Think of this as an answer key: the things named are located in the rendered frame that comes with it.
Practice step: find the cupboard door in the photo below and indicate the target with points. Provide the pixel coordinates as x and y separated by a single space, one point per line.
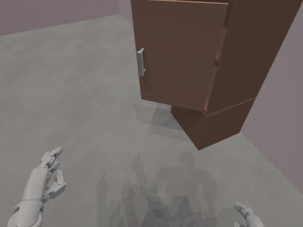
180 41

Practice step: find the right robot hand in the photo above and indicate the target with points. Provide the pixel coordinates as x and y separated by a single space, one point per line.
248 214

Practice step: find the left robot hand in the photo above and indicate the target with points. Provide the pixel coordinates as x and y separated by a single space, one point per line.
36 187

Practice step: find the robot left forearm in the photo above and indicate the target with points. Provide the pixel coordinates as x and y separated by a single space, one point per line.
27 213

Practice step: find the handle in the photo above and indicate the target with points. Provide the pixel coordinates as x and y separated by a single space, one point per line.
141 69

